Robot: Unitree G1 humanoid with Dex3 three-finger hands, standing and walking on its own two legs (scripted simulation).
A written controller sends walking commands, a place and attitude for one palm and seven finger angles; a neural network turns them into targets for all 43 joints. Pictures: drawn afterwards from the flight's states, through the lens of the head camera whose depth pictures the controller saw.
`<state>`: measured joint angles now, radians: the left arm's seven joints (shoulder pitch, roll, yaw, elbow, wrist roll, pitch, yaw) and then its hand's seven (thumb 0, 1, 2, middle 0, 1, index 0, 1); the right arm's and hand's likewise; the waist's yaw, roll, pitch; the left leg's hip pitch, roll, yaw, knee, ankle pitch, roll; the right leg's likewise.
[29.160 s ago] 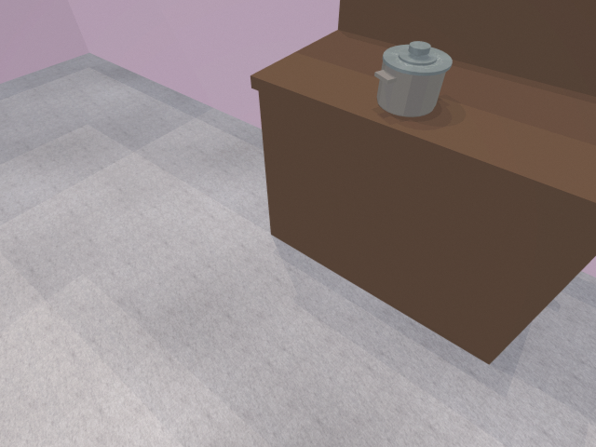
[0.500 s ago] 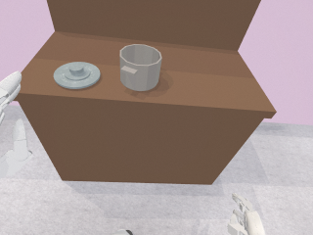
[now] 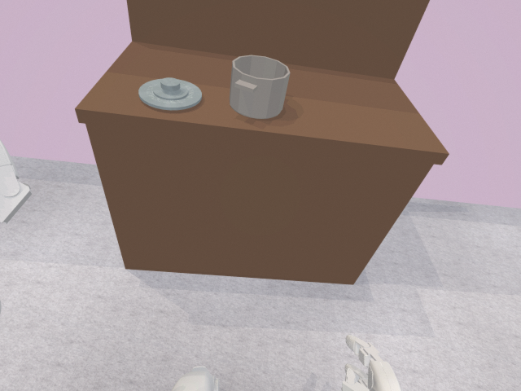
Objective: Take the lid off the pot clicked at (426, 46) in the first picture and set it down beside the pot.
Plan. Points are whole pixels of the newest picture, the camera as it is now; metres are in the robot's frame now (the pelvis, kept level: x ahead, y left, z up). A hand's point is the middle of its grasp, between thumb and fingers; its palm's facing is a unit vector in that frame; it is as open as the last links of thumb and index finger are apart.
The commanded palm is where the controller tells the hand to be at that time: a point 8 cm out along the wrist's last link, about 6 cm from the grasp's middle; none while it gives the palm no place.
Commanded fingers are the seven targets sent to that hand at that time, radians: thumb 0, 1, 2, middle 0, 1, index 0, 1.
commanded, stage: stop stepping back and stand still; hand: left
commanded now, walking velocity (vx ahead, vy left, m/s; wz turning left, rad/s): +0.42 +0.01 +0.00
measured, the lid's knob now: (170, 84) +0.85 +0.24 +0.07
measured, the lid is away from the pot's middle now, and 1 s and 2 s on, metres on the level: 0.24 0.24 0.24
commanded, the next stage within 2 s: let the arm hang, fingers relaxed in 1.60 s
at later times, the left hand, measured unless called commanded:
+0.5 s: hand (3, 377) +0.14 +0.30 +0.04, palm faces +0.14 -0.94 -0.33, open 7.4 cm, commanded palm none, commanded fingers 0.00 0.90 0.90 -0.20 -0.30 -0.20 -0.30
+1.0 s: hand out of the picture -0.04 +0.23 -0.14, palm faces +0.05 -0.98 -0.19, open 7.3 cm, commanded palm none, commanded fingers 0.00 0.90 0.90 -0.20 -0.30 -0.20 -0.30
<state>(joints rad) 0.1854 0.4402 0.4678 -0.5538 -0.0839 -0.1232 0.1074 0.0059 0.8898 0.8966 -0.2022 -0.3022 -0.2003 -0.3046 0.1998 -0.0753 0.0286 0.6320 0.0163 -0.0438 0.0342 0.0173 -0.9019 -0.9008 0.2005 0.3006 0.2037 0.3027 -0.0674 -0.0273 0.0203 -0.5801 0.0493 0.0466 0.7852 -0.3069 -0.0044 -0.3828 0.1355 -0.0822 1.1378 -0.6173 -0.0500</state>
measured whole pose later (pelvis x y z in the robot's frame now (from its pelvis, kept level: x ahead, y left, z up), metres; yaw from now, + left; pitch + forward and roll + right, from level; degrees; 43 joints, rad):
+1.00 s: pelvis -0.05 +0.03 +0.04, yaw +3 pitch +2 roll -1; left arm 0.26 0.22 0.02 1.03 0.00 0.03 0.00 0.01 0.92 0.90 -0.20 -0.30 -0.19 -0.30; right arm 0.44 -0.11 -0.02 1.01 -0.02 -0.01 -0.03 0.01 -0.91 -0.90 0.20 0.30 0.20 0.30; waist -0.02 -0.01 0.04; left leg -0.27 0.00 0.03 0.53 -0.30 0.04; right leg -0.37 -0.02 -0.01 0.67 -0.33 0.00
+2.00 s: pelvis -0.03 +0.02 +0.04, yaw +2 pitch +0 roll +0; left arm 0.28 0.14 0.01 1.12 0.01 0.00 0.04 0.00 0.91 0.90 -0.20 -0.30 -0.20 -0.30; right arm 0.34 -0.10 -0.03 1.10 -0.01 0.00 -0.03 0.01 -0.91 -0.90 0.20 0.30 0.20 0.30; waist -0.02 0.01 0.05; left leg -0.16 0.02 0.05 0.46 -0.30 0.00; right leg -0.20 0.01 0.03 0.45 -0.25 0.01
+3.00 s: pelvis -0.02 +0.01 +0.04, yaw +2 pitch -1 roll +0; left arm 0.28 0.14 0.03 1.12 0.00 0.00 0.04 0.01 0.92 0.90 -0.20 -0.30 -0.20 -0.30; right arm 0.32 -0.10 -0.04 1.12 -0.01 -0.01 -0.04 0.01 -0.91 -0.90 0.20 0.30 0.20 0.30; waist -0.02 0.01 0.04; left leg -0.13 0.03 0.05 0.45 -0.32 0.00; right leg -0.17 0.01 0.02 0.46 -0.27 0.00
